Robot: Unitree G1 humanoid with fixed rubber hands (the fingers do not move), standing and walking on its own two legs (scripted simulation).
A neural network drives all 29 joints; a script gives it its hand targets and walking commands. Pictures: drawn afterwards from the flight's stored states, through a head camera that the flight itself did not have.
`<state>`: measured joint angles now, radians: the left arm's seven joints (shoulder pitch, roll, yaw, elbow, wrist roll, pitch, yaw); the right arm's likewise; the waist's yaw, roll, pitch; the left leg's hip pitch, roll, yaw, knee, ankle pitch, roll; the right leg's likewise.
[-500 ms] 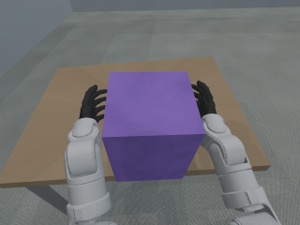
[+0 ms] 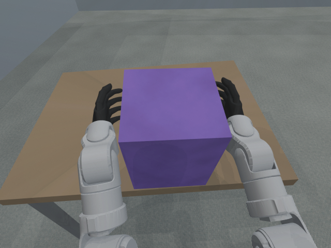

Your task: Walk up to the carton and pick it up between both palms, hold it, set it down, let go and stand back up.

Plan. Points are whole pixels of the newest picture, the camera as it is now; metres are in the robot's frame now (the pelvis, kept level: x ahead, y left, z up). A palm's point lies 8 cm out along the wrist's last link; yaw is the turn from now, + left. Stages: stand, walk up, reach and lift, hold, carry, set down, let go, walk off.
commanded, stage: hold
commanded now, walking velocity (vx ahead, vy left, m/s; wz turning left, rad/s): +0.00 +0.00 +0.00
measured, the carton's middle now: (169, 133) +0.36 +0.00 +0.12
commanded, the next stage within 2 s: none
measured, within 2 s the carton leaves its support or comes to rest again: neither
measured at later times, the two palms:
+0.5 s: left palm (98, 123) +0.34 +0.14 +0.18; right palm (231, 117) +0.35 -0.14 +0.16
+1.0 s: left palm (103, 125) +0.35 +0.13 +0.17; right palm (229, 120) +0.36 -0.14 +0.14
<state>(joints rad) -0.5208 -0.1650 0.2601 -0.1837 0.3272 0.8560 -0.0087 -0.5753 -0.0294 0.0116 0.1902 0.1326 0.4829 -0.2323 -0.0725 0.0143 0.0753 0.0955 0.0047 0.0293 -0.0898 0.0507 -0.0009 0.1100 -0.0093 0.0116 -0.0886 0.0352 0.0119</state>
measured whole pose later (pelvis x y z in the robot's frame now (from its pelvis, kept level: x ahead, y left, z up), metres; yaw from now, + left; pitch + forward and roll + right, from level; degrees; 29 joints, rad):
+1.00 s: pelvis +0.01 +0.00 +0.00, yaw +0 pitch -7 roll +0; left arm -0.51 -0.14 0.28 -0.18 0.34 0.91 -0.06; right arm -0.55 0.00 0.03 0.20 0.16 0.52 -0.27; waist -0.08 0.01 0.13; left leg 0.17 0.01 0.02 -0.09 0.03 -0.01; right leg 0.19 0.00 0.01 -0.09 0.01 0.00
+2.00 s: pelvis +0.01 +0.00 +0.00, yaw +1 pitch -7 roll +0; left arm -0.42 -0.14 0.22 -0.33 0.32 0.95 -0.05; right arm -0.48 -0.02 0.08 0.08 0.20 0.54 -0.29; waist -0.08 0.01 0.12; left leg 0.19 0.01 0.01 -0.09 0.03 -0.01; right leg 0.21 -0.01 -0.01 -0.09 0.01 0.01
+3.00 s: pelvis -0.01 +0.00 +0.00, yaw +0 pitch -6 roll +0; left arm -0.57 -0.15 0.28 -0.15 0.35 0.92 -0.06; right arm -0.57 -0.01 -0.01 0.19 0.12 0.54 -0.25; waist -0.07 0.01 0.12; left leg 0.12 0.01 0.03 -0.09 0.06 0.00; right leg 0.13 0.00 0.02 -0.07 0.03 0.01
